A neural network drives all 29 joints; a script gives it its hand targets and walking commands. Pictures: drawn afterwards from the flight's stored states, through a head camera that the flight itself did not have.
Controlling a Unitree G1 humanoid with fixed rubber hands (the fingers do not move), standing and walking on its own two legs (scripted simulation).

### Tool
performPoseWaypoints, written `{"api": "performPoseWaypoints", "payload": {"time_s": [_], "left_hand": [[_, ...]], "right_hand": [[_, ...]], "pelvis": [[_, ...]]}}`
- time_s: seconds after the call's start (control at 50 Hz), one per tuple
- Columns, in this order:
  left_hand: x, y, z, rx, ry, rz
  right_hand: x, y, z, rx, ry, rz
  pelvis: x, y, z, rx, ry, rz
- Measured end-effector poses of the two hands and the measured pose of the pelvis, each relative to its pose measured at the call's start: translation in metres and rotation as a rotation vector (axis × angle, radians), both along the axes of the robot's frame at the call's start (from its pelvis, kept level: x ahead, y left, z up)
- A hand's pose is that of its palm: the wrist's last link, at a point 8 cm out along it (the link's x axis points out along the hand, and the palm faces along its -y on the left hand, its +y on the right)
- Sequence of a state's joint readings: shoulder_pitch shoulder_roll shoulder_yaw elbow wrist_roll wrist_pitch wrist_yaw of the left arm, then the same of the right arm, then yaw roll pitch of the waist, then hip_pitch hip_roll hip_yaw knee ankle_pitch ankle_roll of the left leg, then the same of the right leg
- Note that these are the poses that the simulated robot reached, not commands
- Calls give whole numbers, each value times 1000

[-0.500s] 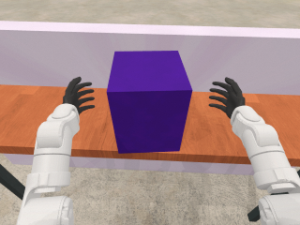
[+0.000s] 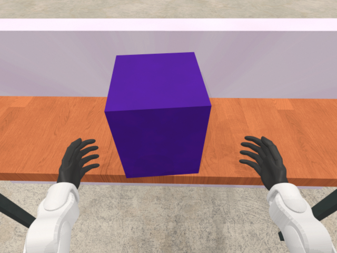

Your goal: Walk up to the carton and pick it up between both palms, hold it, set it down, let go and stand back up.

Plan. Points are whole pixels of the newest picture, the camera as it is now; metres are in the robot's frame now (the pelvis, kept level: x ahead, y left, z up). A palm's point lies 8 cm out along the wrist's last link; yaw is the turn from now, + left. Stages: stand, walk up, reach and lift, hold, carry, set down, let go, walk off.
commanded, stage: set down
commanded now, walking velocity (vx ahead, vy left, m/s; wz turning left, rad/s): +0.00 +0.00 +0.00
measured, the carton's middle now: (159, 117) +0.43 +0.07 +0.09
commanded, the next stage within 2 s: let go in 1.42 s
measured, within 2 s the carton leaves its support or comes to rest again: neither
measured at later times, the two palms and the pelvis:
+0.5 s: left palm (71, 217) +0.19 +0.24 +0.02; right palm (269, 211) +0.22 -0.18 +0.03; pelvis +0.00 +0.00 +0.00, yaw +0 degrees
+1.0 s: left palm (75, 237) +0.17 +0.25 -0.05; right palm (267, 240) +0.18 -0.20 -0.06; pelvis +0.03 +0.01 +0.00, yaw +0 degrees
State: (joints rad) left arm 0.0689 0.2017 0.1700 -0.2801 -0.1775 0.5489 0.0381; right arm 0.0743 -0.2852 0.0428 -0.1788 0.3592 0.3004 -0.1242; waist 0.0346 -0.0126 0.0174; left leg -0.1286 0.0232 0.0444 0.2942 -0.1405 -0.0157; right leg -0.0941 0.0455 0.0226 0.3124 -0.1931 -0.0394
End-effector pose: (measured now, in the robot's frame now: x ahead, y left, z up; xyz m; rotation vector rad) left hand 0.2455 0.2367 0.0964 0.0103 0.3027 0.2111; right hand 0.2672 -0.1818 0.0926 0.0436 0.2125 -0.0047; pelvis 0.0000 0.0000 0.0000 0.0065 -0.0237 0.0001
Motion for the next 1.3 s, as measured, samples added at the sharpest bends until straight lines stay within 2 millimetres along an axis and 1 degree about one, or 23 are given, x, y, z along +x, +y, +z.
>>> {"api": "performPoseWaypoints", "payload": {"time_s": [0.08, 0.18, 0.26, 0.36, 0.48, 0.6, 0.72, 0.78, 0.88, 0.94, 1.02, 1.08, 1.18, 1.3], "left_hand": [[-14, 1, -16, 1, 27, 5], [-26, 0, -33, -3, 51, 1], [-34, -1, -49, -13, 74, -3], [-44, -1, -61, -18, 85, -8], [-53, 6, -75, -5, 129, -9], [-55, 14, -85, 10, 170, -4], [-53, 11, -84, 35, 184, -32], [-55, 10, -98, 47, 253, -50], [-67, 11, -132, 45, 406, -53], [-73, 13, -144, 53, 443, -48], [-76, 17, -148, 73, 423, -43], [-78, 18, -158, 84, 444, -58], [-82, 14, -167, 80, 474, -83], [-89, 9, -173, 70, 503, -86]], "right_hand": [[-17, -4, -15, -3, 27, -10], [-30, -6, -30, -21, 65, -17], [-37, -6, -42, -44, 102, -8], [-45, -5, -50, -63, 132, -7], [-51, -2, -62, -85, 180, -10], [-50, 3, -71, -81, 204, -19], [-48, 1, -82, -83, 225, -25], [-53, -6, -98, -107, 285, -31], [-71, -18, -129, -145, 404, -46], [-80, -19, -141, -161, 444, -37], [-86, -16, -150, -176, 444, -10], [-87, -17, -157, -197, 444, 0], [-89, -21, -161, -212, 438, -22], [-101, -25, -168, -227, 475, -25]], "pelvis": [[1, 2, 0, 0, -3, -2], [-2, 2, 0, -1, 0, -8], [-3, 2, 1, -1, 7, -11], [-3, 2, 1, -2, 9, -8], [1, 3, 1, -3, 6, -3], [10, 7, 0, -4, 6, -2], [18, 13, 0, -9, -5, 2], [21, 15, 0, -10, -7, -1], [25, 16, 0, -9, 5, -8], [26, 14, 0, -10, 17, -9], [26, 11, -1, -12, 35, -3], [24, 10, -1, -14, 37, 2], [20, 9, -1, -14, 22, 2], [14, 10, -1, -12, -2, 0]]}}
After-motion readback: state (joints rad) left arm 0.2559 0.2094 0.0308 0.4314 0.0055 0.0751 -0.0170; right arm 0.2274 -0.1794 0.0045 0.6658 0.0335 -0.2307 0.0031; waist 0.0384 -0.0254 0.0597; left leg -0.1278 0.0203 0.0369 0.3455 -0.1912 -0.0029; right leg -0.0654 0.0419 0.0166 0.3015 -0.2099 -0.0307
